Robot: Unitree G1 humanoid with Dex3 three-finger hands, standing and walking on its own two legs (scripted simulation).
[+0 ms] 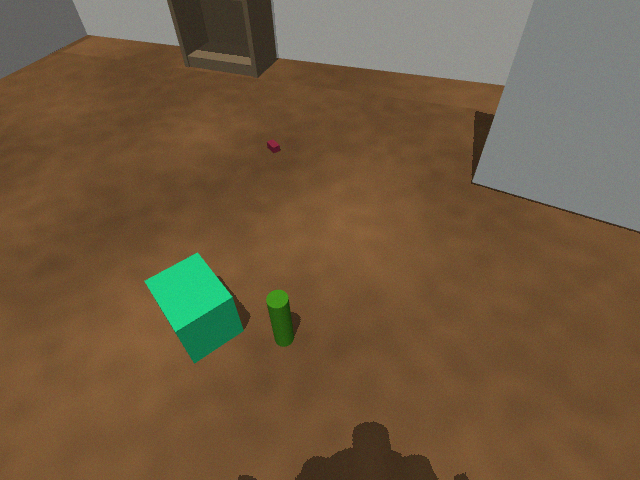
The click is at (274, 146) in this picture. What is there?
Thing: small brick
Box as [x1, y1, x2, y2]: [267, 139, 279, 152]
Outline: 267,141 267,146 273,152 279,150 279,145 273,139
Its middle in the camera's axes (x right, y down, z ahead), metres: -0.25 -0.53 +2.18
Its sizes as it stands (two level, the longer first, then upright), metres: 0.076 0.043 0.037
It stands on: the floor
